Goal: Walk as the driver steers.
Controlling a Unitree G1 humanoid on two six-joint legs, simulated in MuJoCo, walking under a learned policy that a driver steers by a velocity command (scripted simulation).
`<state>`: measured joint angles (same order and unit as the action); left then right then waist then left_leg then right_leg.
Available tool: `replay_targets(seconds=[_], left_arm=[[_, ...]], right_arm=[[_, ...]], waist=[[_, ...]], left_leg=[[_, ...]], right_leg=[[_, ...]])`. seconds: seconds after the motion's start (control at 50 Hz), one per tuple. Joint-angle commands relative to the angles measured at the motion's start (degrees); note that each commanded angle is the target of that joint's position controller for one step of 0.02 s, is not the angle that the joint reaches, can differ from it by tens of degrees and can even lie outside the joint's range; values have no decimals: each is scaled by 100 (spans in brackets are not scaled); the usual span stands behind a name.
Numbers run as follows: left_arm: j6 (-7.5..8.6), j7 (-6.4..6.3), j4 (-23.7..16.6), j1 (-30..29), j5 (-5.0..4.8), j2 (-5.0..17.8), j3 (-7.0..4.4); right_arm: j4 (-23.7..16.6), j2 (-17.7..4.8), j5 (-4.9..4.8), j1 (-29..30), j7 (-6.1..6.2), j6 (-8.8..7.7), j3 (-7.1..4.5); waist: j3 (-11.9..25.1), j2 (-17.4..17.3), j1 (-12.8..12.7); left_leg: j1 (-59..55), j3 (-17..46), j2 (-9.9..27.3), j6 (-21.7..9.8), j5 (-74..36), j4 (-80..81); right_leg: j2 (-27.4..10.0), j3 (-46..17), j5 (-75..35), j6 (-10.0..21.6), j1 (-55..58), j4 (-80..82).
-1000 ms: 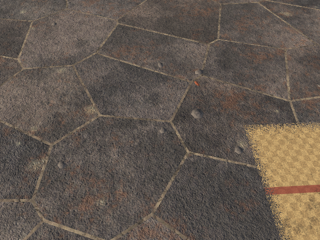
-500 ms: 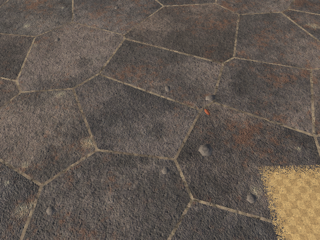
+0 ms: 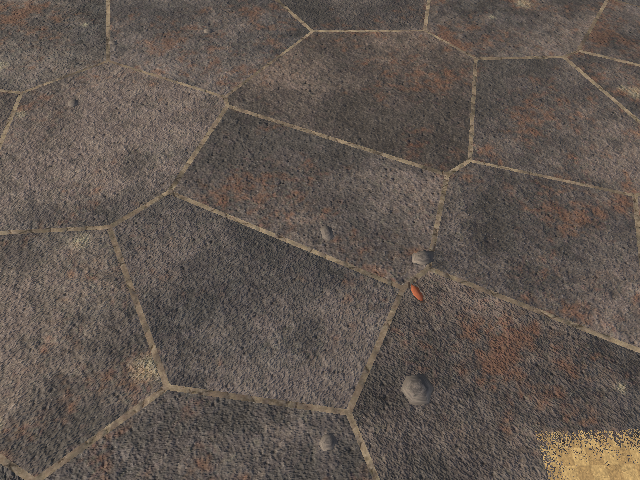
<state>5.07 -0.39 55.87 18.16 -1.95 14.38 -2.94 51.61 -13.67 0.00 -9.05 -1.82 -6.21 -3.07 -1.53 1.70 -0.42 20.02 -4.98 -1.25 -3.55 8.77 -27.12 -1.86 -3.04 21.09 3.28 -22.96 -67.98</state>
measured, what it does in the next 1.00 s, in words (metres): walks ahead, turning right: right foot, then left foot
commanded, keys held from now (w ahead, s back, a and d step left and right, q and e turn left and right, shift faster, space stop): w+e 0.60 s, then e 0.30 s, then q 0.10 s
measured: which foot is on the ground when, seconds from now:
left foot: down 0.00-0.46, up 0.48-0.88, down 0.90-1.00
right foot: up 0.00-0.44, down 0.46-0.90, up 0.92-1.00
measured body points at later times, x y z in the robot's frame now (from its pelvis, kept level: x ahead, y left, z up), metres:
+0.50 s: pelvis +0.27 -0.06 -0.02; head +0.31 -0.08 +0.43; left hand +0.50 +0.14 -0.12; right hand +0.22 -0.34 -0.16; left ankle +0.09 +0.09 -0.66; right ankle +0.34 -0.15 -0.74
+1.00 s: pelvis +0.49 -0.11 -0.01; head +0.53 -0.12 +0.44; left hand +0.74 +0.08 -0.12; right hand +0.53 -0.42 -0.10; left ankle +0.64 -0.08 -0.74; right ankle +0.34 -0.16 -0.66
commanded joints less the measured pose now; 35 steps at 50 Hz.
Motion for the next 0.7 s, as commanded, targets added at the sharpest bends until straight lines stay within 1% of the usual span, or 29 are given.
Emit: replay_targets(seconds=[0.02, 0.04, 0.08, 0.1, 0.16, 0.22, 0.28, 0.32, 0.34, 0.36, 0.38, 0.4, 0.42, 0.44, 0.46, 0.48, 0.5, 0.52, 0.54, 0.56, 0.58, 0.6, 0.62, 0.64, 0.66, 0.68, 0.7], left_arm=[[-68, -46, -261, 252, -15, 350, -164], [-129, -52, -256, 282, -24, 254, -164], [-201, -63, -371, 28, 0, 269, -195], [-212, -62, -438, -140, 21, 284, -211], [-180, -2, -595, -540, 56, 265, -228], [-158, 102, -802, -1097, 86, 166, -172], [-160, 212, -1092, -1654, 94, 61, -103], [-164, 292, -1298, -1912, 80, 45, -82], [-167, 334, -1392, -1978, 70, 55, -83], [-170, 373, -1463, -1944, 61, 100, -103], [-181, 400, -1508, -1831, 60, 191, -145], [-199, 413, -1511, -1569, 57, 321, -211], [-210, 413, -1423, -996, 36, 532, -321], [-213, 353, -1206, -74, 33, 877, -509], [-265, 205, -1047, 689, 61, 1449, -692], [-203, 194, -1237, 349, 68, 1814, -702], [-171, 208, -1217, 600, 143, 1316, -551], [-115, 198, -1224, 364, 160, 973, -465], [-73, 220, -1307, -88, 119, 771, -401], [-57, 209, -1403, -446, 106, 570, -332], [-57, 181, -1492, -601, 142, 512, -291], [-51, 157, -1513, -607, 134, 595, -304], [-42, 122, -1535, -600, 131, 722, -327], [-41, 79, -1543, -542, 154, 863, -359], [-59, 31, -1544, -482, 167, 976, -390], [-98, -11, -1540, -428, 153, 1025, -409], [-151, -43, -1536, -363, 126, 1025, -416]], right_arm=[[-92, -353, 88, -171, 7, -109, -72], [-22, -423, 95, -252, 25, -128, -94], [72, -584, 110, -380, 90, -144, -140], [108, -633, 121, -446, 126, -137, -157], [160, -668, 125, -556, 220, -100, -154], [194, -740, 88, -681, 287, -60, -152], [321, -813, 42, -1051, 325, 37, -178], [362, -874, 4, -1186, 334, 132, -206], [355, -913, -14, -1178, 339, 179, -222], [314, -975, -29, -1078, 349, 216, -239], [264, -1065, -46, -984, 369, 246, -265], [216, -1160, -62, -901, 395, 279, -293], [169, -1242, -68, -789, 412, 316, -315], [104, -1245, -103, -635, 413, 324, -303], [-52, -1034, 6, -699, 392, 248, -227], [-352, -226, 54, -1124, 264, 18, 13], [-490, -741, -167, -465, 149, -263, -87], [-637, -841, -320, -77, 114, -357, -111], [-593, -788, -235, -50, 149, -365, -112], [-534, -870, -95, -75, 195, -296, -182], [-533, -873, -50, -198, 193, -199, -213], [-576, -826, -5, -242, 199, -119, -226], [-625, -760, 36, -205, 219, -56, -222], [-694, -715, 76, -91, 250, -13, -214], [-782, -666, 106, 93, 280, 11, -199], [-860, -596, 120, 295, 294, 24, -172], [-916, -515, 123, 474, 289, 31, -139]], waist=[[341, -683, -21], [252, -654, -59], [67, -544, -58], [3, -481, -28], [-74, -452, 48], [-214, -404, 226], [-409, -323, 442], [-474, -325, 499], [-474, -357, 471], [-408, -436, 370], [-244, -573, 245], [-12, -731, 51], [316, -819, -291], [791, -690, -798], [1311, 166, -980], [1907, 1340, -266], [2134, 654, -683], [1402, 417, -608], [867, -218, -271], [649, -288, -77], [538, -225, 92], [486, -204, 171], [369, -184, 213], [299, -165, 224], [243, -117, 202], [227, -22, 151], [280, 92, 77]], left_leg=[[-1028, 1492, 1530, -722, -262, 1801], [-909, 1250, 1516, -735, -504, 1893], [-927, 867, 1519, -752, -939, 2002], [-1019, 729, 1528, -739, -1080, 2026], [-1285, 271, 1460, -623, -1386, 2051], [-1475, -146, 1423, -494, -1468, 2103], [-2144, -340, 1621, -485, -1755, 1936], [-2613, -445, 1772, -482, -2118, 1687], [-2751, -516, 1826, -460, -2464, 1519], [-2783, -628, 1834, -406, -3177, 1276], [-2797, -722, 1830, -348, -4155, 938], [-2793, -787, 1825, -291, -5118, 436], [-2656, -833, 1773, -222, -5699, -404], [-2106, -920, 1535, -37, -5275, -1657], [-531, -909, 1174, 213, -2726, -3547], [1890, 18, -207, 526, 2277, -5575], [2521, 1125, 33, 328, 2197, -5822], [2774, 1082, 322, 161, 1744, -5509], [2478, 1047, 596, 145, 1339, -4871], [2065, 998, 771, 201, 1141, -4339], [1705, 1008, 857, 269, 1008, -4107], [1544, 968, 859, 368, 929, -3844], [1486, 872, 822, 491, 868, -3605], [1450, 795, 747, 600, 700, -3295], [1406, 710, 635, 685, 453, -2872], [1308, 639, 505, 731, 126, -2386], [1123, 597, 365, 732, -260, -1909]], right_leg=[[-624, -366, -653, 51, -982, -14], [-632, -360, -754, 37, -1014, 48], [-626, -448, -1176, -18, -1418, 295], [-608, -513, -1435, -48, -1651, 509], [-504, -480, -2238, -107, -1932, 1337], [-454, -77, -2750, -99, -1840, 2206], [-431, 180, -2605, -32, -2132, 2718], [-379, 378, -2219, 33, -2298, 2920], [-320, 504, -1965, 88, -2243, 2999], [-203, 669, -1695, 173, -1971, 3083], [-17, 873, -1419, 273, -1563, 3088], [201, 1046, -1126, 388, -1059, 3042], [423, 1131, -964, 547, -281, 3118], [613, 1021, -1394, 779, 1114, 3653], [-347, -559, -1455, 1156, 2847, 3824], [-1755, -4075, -978, 2390, 4551, 4683], [-1751, -4243, -873, 2227, 4638, 5167], [-1528, -3248, -1203, 1910, 4040, 5108], [-1234, -2488, -1782, 1657, 3056, 5147], [-1005, -1970, -2210, 1472, 2343, 5215], [-868, -1764, -2404, 1436, 1845, 5354], [-809, -1710, -2550, 1446, 1557, 5449], [-768, -1534, -3190, 1459, 1280, 5458], [-698, -1311, -3857, 1440, 1065, 5419], [-572, -1083, -4372, 1364, 879, 5337], [-403, -866, -4654, 1234, 745, 5211], [-230, -703, -4685, 1079, 654, 5074]])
